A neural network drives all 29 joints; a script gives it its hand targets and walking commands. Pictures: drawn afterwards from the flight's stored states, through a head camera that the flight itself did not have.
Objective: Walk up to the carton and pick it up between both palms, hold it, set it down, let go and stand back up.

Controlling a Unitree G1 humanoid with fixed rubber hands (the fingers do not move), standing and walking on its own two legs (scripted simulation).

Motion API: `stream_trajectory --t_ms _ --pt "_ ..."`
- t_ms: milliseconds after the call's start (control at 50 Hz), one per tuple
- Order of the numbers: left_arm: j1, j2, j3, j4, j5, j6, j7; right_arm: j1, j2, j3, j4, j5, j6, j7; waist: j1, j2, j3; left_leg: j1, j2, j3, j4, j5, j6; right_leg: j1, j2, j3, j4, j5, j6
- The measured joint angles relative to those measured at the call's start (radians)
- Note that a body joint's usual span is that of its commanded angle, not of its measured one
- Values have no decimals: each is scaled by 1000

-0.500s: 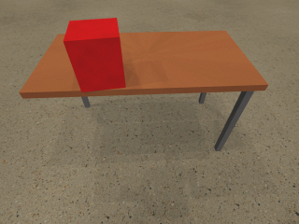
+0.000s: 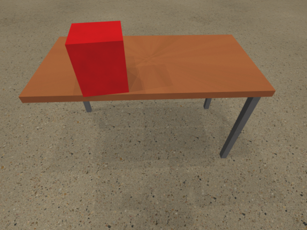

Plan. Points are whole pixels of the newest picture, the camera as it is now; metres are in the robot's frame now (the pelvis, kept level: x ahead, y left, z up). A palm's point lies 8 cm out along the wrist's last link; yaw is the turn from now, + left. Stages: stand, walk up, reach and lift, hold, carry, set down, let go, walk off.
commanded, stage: walk up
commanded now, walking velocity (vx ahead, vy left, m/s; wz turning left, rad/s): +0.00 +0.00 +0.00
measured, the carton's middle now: (101, 59) +0.81 +0.25 +0.04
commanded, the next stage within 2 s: none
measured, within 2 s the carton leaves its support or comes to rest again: neither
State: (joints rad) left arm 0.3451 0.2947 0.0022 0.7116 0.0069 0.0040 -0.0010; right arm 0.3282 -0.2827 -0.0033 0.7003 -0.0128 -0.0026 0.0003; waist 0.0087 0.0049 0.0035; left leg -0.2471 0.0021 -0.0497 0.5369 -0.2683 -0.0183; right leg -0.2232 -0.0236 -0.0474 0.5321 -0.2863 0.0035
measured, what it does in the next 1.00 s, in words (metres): steps to the left: left foot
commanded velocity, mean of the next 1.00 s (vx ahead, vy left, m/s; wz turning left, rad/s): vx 0.00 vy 0.00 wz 0.00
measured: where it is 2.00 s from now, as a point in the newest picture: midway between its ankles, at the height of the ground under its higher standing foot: (101, 222)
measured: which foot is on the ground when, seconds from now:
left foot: down 0.00-0.18, up 0.20-0.52, down 0.54-1.00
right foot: down 0.00-0.56, up 0.58-1.00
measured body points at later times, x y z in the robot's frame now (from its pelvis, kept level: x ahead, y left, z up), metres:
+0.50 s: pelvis +0.05 +0.09 -0.01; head +0.06 +0.08 +0.44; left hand +0.01 +0.41 -0.11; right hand +0.19 -0.15 -0.12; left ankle +0.14 +0.28 -0.71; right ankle +0.00 -0.12 -0.73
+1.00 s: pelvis +0.19 +0.21 +0.00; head +0.21 +0.20 +0.45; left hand +0.29 +0.48 -0.10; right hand +0.21 -0.06 -0.13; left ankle +0.13 +0.28 -0.73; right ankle +0.32 +0.11 -0.71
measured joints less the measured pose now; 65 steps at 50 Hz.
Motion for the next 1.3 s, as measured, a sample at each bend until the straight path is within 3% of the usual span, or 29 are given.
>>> stream_trajectory --t_ms 180,240,320,420,500,540,580,600,640,680,720,820,900,1040,1080,1120,1160,1200,1300 --pt "-5 -5 -1 -9 7 -4 -1 -3 -3 -3 -9 -5 0 1 -4 7 -3 1 -1 -2 11 -18 4 6 -1 -2 1 -6 -2" --pt "11 -4 20 -17 52 -23 20 24 -15 -26 -25 -41 31 32 -14 9 -7 -92 -16 22 226 -152 14 14 -35 -40 10 -30 -20" --pt "56 11 46 18 69 -46 48 39 -42 -54 -40 -64 57 63 16 9 9 -208 5 44 421 -144 0 56 -100 -48 -35 -26 -15" --pt "107 30 57 62 59 -57 44 23 -52 -75 -48 -44 44 92 29 52 50 -269 80 10 322 -33 -13 149 -149 -77 -105 -16 18" --pt "130 58 75 62 54 -51 40 -3 -9 -63 -44 -35 29 108 43 40 51 -223 114 33 181 32 4 184 -183 -93 -59 -81 31" --pt "139 60 75 57 59 -43 40 -10 1 -57 -53 -34 14 106 45 32 40 -165 110 66 131 41 19 177 -204 -89 2 -136 20" --pt "121 65 71 59 61 -26 35 -26 24 -53 -48 -35 -6 90 27 -24 63 -161 62 98 190 3 15 141 -252 -37 143 -203 -29" --pt "108 56 66 53 59 -15 28 -24 26 -46 -52 -35 -14 79 17 -32 74 -162 53 103 228 -26 17 97 -230 11 271 -253 -41" --pt "91 26 51 26 47 6 20 -3 18 -31 -42 -24 -14 58 -5 -16 72 -138 60 99 234 -42 24 -5 -135 60 501 -303 -46" --pt "71 6 38 5 38 12 17 33 7 -30 -24 -14 -2 39 -29 -11 56 -79 57 99 164 -40 33 -102 -67 53 642 -259 -44" --pt "43 -6 33 -17 29 4 13 79 -14 -43 -16 -18 4 26 -52 -4 47 -18 46 101 68 0 45 -183 -37 31 673 -186 -36" --pt "-12 8 47 -64 28 -20 5 146 -24 -61 22 -32 -2 24 -77 -16 58 84 0 112 -64 17 70 -308 -17 30 579 -34 -14" --pt "-21 3 55 -59 25 -9 2 166 -4 -45 33 -32 -8 25 -84 -16 52 129 -21 122 -102 -3 79 -317 -12 13 410 44 -1" --pt "-42 -62 37 -76 32 -18 19 168 -4 -19 22 -32 -2 27 -100 46 70 162 -32 139 -38 -114 79 -199 10 -21 97 106 -22" --pt "-39 -67 35 -88 38 -32 32 171 -11 -12 25 -29 4 29 -93 61 66 149 -24 141 53 -186 72 -139 29 -36 40 122 -44" --pt "-48 -69 32 -93 50 -41 44 152 -13 -11 35 -35 14 31 -77 87 88 88 1 118 257 -215 63 -126 48 -49 92 64 -63" --pt "-31 -56 34 -98 53 -40 58 141 -8 -6 27 -49 39 32 -52 55 88 -5 -24 113 493 -266 40 -103 17 -34 126 15 -65" --pt "8 -49 39 -87 49 -36 69 124 -22 -11 17 -64 62 33 -24 32 76 -95 -25 117 641 -237 21 -56 -18 -11 97 9 -50" --pt "117 -52 34 -38 40 -46 70 42 -89 -57 -35 -51 56 52 11 89 81 -262 45 11 639 -28 -12 49 -35 22 -36 47 -11"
